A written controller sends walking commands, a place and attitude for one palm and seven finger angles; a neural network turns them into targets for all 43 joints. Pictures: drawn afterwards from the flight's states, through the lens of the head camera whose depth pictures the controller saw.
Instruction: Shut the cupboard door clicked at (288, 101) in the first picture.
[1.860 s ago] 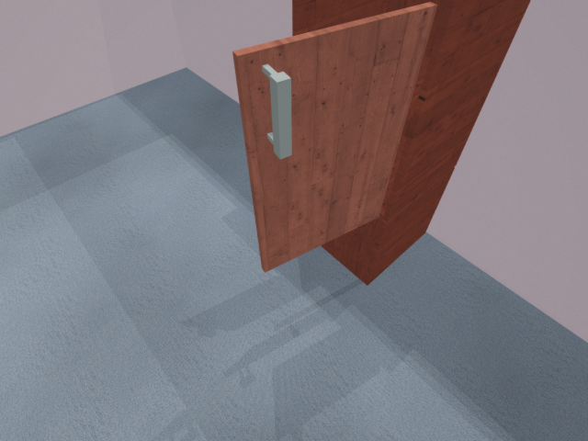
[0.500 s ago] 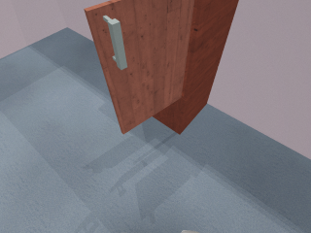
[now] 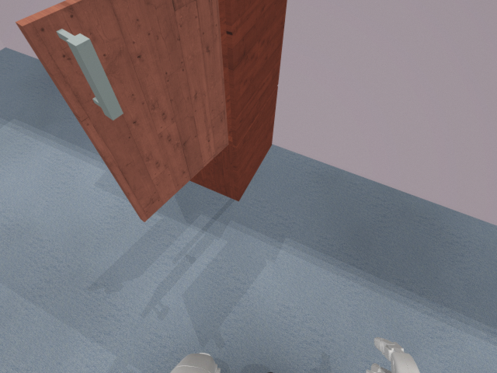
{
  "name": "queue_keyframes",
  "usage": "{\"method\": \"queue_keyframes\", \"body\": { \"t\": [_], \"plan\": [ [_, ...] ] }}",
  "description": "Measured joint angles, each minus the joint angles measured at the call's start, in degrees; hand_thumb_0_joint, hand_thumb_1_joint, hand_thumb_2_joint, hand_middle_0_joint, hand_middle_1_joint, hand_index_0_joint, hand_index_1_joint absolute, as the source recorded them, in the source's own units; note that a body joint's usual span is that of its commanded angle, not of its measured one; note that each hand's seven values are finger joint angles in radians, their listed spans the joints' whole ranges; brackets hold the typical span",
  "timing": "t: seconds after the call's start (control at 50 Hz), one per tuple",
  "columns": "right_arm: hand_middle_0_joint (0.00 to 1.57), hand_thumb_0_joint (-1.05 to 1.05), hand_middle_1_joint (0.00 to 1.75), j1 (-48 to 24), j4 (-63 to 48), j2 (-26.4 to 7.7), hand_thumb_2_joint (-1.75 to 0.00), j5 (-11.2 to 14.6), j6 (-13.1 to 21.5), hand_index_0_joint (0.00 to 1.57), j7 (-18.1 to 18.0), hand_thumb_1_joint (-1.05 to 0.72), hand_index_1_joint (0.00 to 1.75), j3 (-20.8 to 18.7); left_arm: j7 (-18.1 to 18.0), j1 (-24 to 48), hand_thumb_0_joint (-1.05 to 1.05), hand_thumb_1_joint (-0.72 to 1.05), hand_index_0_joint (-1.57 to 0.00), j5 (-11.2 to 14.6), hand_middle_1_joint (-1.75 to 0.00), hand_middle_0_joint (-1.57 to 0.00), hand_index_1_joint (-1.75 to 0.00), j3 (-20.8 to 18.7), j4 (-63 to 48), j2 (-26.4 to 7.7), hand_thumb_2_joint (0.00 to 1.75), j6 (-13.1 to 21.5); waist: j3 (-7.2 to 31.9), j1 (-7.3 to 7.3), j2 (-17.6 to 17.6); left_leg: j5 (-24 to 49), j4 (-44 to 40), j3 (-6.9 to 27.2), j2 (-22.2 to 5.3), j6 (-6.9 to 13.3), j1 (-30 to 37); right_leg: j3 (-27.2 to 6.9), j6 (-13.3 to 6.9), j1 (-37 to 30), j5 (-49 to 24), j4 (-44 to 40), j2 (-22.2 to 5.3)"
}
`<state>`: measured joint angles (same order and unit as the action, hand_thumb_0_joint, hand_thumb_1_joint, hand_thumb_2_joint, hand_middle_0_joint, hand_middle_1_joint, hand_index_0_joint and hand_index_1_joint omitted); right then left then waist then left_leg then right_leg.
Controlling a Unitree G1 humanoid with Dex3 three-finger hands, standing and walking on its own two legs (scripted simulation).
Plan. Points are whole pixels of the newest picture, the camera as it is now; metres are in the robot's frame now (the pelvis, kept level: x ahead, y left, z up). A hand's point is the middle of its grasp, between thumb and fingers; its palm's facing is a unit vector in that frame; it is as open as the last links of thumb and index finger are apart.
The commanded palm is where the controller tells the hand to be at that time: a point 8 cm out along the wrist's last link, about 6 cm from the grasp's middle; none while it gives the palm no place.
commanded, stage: walk to a spot facing it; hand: left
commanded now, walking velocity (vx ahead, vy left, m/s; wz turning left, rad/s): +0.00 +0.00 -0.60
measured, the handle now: (90, 76) +0.52 +0.32 +0.15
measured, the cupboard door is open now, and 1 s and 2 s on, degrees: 78 78 78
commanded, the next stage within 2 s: none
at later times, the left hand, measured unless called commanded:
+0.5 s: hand (168, 343) +0.17 +0.17 -0.17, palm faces -0.30 -0.91 -0.29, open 7.4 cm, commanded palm none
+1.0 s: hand (215, 307) +0.24 +0.09 -0.17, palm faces -0.57 -0.79 -0.21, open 7.4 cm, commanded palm none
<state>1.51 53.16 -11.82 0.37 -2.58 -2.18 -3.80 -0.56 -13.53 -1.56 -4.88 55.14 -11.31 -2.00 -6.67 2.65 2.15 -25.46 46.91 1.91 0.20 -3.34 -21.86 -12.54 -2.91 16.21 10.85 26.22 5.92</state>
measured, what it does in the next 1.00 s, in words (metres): steps on the spot, turning right: left foot, then right foot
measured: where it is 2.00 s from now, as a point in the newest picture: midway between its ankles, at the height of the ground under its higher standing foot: (341, 344)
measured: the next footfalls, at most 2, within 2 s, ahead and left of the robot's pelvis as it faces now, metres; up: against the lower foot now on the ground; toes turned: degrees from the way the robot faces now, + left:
left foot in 0.08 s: +0.03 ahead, +0.16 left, +0.00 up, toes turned -6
right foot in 0.40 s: +0.01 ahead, -0.13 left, +0.00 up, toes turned -17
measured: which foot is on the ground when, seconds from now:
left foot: up 0.00-0.06, down 0.08-0.40, up 0.42-0.70, down 0.72-1.00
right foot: down 0.00-0.08, up 0.10-0.38, down 0.40-0.72, up 0.74-1.00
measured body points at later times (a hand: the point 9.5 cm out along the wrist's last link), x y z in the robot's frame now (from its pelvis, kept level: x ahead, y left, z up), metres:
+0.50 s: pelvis +0.00 +0.00 -0.02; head +0.06 -0.04 +0.42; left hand +0.18 +0.22 -0.15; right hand -0.03 -0.28 -0.17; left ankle +0.00 +0.15 -0.68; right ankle -0.03 -0.12 -0.74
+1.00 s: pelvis +0.03 -0.01 -0.01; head +0.08 -0.04 +0.44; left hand +0.27 +0.14 -0.15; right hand -0.09 -0.24 -0.15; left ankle +0.08 +0.12 -0.74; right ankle -0.06 -0.10 -0.72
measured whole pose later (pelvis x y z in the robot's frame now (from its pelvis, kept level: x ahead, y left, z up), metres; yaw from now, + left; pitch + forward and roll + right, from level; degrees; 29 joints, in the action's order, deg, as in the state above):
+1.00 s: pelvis +0.03 -0.01 -0.01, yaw -37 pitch +1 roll -2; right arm 14.5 52.4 -12.0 -1.9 -0.5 -1.5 -2.2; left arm 3.0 -7.2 -1.0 -4.8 51.0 -13.9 -3.4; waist -5.8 -0.6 -1.6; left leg -19.0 32.0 -9.2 -9.6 -3.0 -13.5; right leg 4.5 1.6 19.6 26.5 41.8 -0.7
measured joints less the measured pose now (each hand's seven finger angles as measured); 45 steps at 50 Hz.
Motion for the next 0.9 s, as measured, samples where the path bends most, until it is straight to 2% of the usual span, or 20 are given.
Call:
{"method": "queue_keyframes", "body": {
  "t": [0.06,0.08,0.1,0.14,0.18,0.22,0.28,0.34,0.38,0.4,0.42,0.46,0.52,0.62,0.7,0.72,0.76,0.82,0.86,0.9],
  "plan": [
    [0.2,0.0,0.3,0.19,-1.06,0.52,-0.9,0.21,1.07,0.2,-0.1,-0.9,0.3,0.6,0.05,0.31,0.01,0.9,-0.2,0.28,-0.3,-0.2,-0.3,-0.28,-0.23,-1.03,0.9,-0.63,0.73,-0.39,0.5,5.22,-12.26,-0.12,0.26,0.73,4.7,-1.71,1.28,1.83,0.85,2.44,1.06],
    [0.2,0.0,0.3,1.04,-1.8,-0.17,-0.9,0.0,1.67,0.2,-0.13,-0.9,0.3,0.85,0.2,0.0,0.01,0.9,-0.2,0.61,-0.3,-0.2,-0.3,-0.23,-0.6,-0.88,0.9,-0.9,1.76,-0.75,-1.32,7.21,-17.76,1.15,-1.48,2.07,6.84,-0.63,1.55,3.46,2.85,4.78,2.47],
    [0.2,0.0,0.3,1.38,-1.86,-0.11,-0.9,-0.38,2.18,0.2,-0.44,-0.9,0.3,0.74,0.45,0.75,0.01,0.9,-0.2,0.79,-0.3,-0.2,-0.3,-0.27,-0.55,-1.36,0.9,-1.17,1.53,-1.09,-1.39,7.8,-17.92,1.32,-1.7,2.74,6.75,1.25,2.3,5.58,8.16,9.53,1.94],
    [0.2,0.0,0.3,2.24,-1.7,0.84,-0.9,-1.19,1.98,0.21,-0.79,-0.9,0.3,1.24,0.98,2.45,0.01,0.91,-0.2,0.61,-0.3,-0.2,-0.3,-0.87,-0.96,-2.93,0.9,-1.67,0.03,-0.48,0.31,7.47,-15.99,-0.33,-1.43,2.63,7.16,4.87,4.03,9.39,15.62,21.37,-0.32],
    [0.2,0.0,0.3,3.96,-1.52,1.35,-0.9,-1.81,1.96,0.21,-0.74,-0.9,0.3,1.71,1.48,3.45,0.01,0.91,-0.2,0.25,-0.3,-0.2,-0.3,-1.44,-1.62,-3.92,0.9,-1.65,-0.27,-0.04,0.44,7.49,-16.48,-1.47,-2.54,2.16,8.07,8.12,5.21,12.34,17.18,30.46,-1.91],
    [0.2,0.0,0.3,5.74,-1.54,1.49,-0.9,-2.05,1.97,0.21,-0.66,-0.9,0.3,1.9,1.92,4.39,0.01,0.91,-0.2,0.29,-0.3,-0.2,-0.3,-1.69,-2.41,-4.45,0.9,-1.8,-0.51,-0.11,-0.19,7.86,-17.48,-2.24,-3.77,1.8,8.9,10.25,5.83,13.59,16.9,34.66,-3.49],
    [0.2,0.0,0.3,7.85,-1.31,1.12,-0.9,-2.21,1.93,0.21,-0.57,-0.9,0.3,1.84,2.56,5.25,0.01,0.91,-0.2,0.37,-0.3,-0.2,-0.3,-1.49,-3.49,-4.67,0.9,-1.85,-0.77,-0.64,-1.58,7.68,-17.97,-3.9,-5.61,1.3,9.83,12.47,6.04,12.24,16.15,31.26,-5.58],
    [0.2,0.0,0.3,9.58,-1.02,0.19,-0.9,-2.21,1.75,0.21,-0.15,-0.9,0.3,1.52,3.05,5.72,0.01,0.91,-0.19,0.51,-0.3,-0.19,-0.3,-1.05,-3.92,-4.6,0.9,-1.68,-0.72,-1.6,-2.83,6.17,-16.53,-6.21,-7.29,0.45,10.24,14.2,5.29,8.42,14.99,22.57,-6.53],
    [0.2,0.0,0.3,10.75,-0.93,-0.72,-0.9,-1.98,1.52,0.21,0.18,-0.9,0.3,1.17,3.25,5.79,0.01,0.91,-0.19,0.59,-0.3,-0.19,-0.3,-0.68,-4.17,-4.54,0.9,-1.24,-0.48,-2.28,-3.56,4.2,-13.77,-7.66,-8.41,-0.42,9.86,15.27,4.38,4.45,10.49,14.59,-6.45],
    [0.2,0.0,0.3,11.58,-1.06,-1.08,-0.9,-1.68,1.32,0.21,0.36,-0.9,0.3,0.94,3.3,5.53,0.01,0.91,-0.19,0.56,-0.3,-0.19,-0.3,-0.42,-4.58,-4.85,0.9,-0.7,0.03,-2.63,-3.17,2.9,-10.6,-8.43,-8.48,-0.65,8.59,15.08,3.33,2.01,5.09,9.66,-6.86],
    [0.2,0.0,0.3,11.52,-0.83,-1.66,-0.9,-1.29,0.86,0.21,0.48,-0.9,0.3,0.67,2.92,5.56,0.01,0.91,-0.2,0.43,-0.3,-0.19,-0.3,-0.4,-4.59,-4.74,0.9,0.09,0.15,-2.55,-3.17,-0.46,-4.64,-8.13,-8.36,-0.77,6.3,14.3,2.58,2.04,6.41,9.19,-6.63],
    [0.2,0.0,0.3,10.07,-0.22,-3.09,-0.9,-0.74,-0.39,0.21,0.29,-0.9,0.3,0.21,1.93,6.06,0.01,0.91,-0.2,0.62,-0.3,-0.2,-0.3,0.06,-4.18,-3.61,0.9,0.74,-1.25,-3.16,-4.35,-5.4,8.07,-4.65,-7.04,-0.43,1.61,13.24,1.86,2.63,8.28,11.2,-5.43],
    [0.2,0.0,0.3,8.41,-0.21,-3.53,-0.9,-0.57,-0.85,0.2,0.31,-0.9,0.3,-0.03,0.79,5.7,0.01,0.91,-0.2,0.38,-0.3,-0.2,-0.3,0.55,-4.16,-2.61,0.9,0.34,-2.1,-3.57,-3.31,-4.86,16.05,-4.0,-5.15,-0.69,-3.25,10.81,1.87,1.74,6.76,8.94,-5.02],
    [0.19,0.0,0.3,6.84,-1.89,-2.42,-0.9,-0.47,-0.19,0.2,0.87,-0.9,0.3,0.12,0.7,4.89,0.01,0.91,-0.2,0.05,-0.3,-0.2,-0.3,1.24,-3.39,-1.89,0.9,-0.42,-1.66,-3.66,-0.46,-0.43,6.55,-4.58,-3.27,-0.97,-3.69,6.45,2.19,1.1,4.19,5.49,-4.71],
    [0.19,0.0,0.3,6.86,-2.63,-1.51,-0.9,-0.31,0.84,0.2,0.85,-0.9,0.3,0.51,1.1,4.64,0.01,0.9,-0.2,0.18,-0.3,-0.2,-0.3,1.26,-2.98,-1.5,0.9,-1.06,-0.72,-3.83,0.21,5.03,-6.88,-4.54,-1.83,-0.36,1.13,4.01,3.28,2.08,4.76,6.73,-3.59],
    [0.19,0.0,0.3,7.51,-2.95,-1.67,-0.9,-0.41,1.35,0.2,0.77,-0.9,0.3,0.75,1.16,4.38,0.01,0.9,-0.2,0.4,-0.3,-0.2,-0.3,1.24,-3.13,-1.29,0.9,-1.34,0.1,-3.93,-0.51,6.18,-11.94,-4.01,-2.28,0.41,3.05,3.86,3.61,2.99,5.37,7.88,-2.6],
    [0.2,0.0,0.3,8.23,-2.65,-1.23,-0.9,-1.11,2.22,0.2,0.37,-0.9,0.3,0.95,1.42,5.26,0.01,0.9,-0.2,0.84,-0.3,-0.2,-0.3,1.09,-3.11,-1.51,0.9,-1.94,0.04,-3.93,-0.8,9.16,-11.94,-4.24,-3.06,2.8,2.72,5.44,3.79,6.15,13.74,15.95,-2.18],
    [0.2,0.0,0.3,9.77,-1.94,0.24,-0.9,-1.96,2.24,0.2,0.23,-0.9,0.3,1.84,2.15,6.12,0.01,0.91,-0.2,0.58,-0.3,-0.2,-0.3,0.19,-3.44,-2.49,0.9,-2.17,-0.26,-3.14,-0.1,7.7,-12.77,-5.94,-4.41,3.09,4.45,9.44,4.69,10.27,18.22,30.45,-3.45],
    [0.2,0.0,0.3,10.99,-1.58,0.77,-0.9,-2.18,2.22,0.21,0.14,-0.9,0.3,2.15,2.58,6.65,0.01,0.91,-0.2,0.46,-0.3,-0.2,-0.3,-0.24,-3.68,-2.78,0.9,-2.23,-0.07,-2.8,-0.52,8.35,-15.05,-6.61,-5.53,2.53,5.82,11.89,5.35,11.11,17.74,33.96,-4.62],
    [0.2,0.0,0.3,11.69,-1.25,0.88,-0.9,-2.29,2.23,0.21,0.03,-0.9,0.3,2.17,2.87,7.0,0.01,0.91,-0.2,0.49,-0.3,-0.2,-0.3,-0.29,-4.08,-2.79,0.9,-2.16,-0.12,-2.67,-1.43,8.92,-16.63,-7.48,-6.74,2.1,6.92,13.79,5.62,10.22,17.57,31.86,-5.66]
  ]
}}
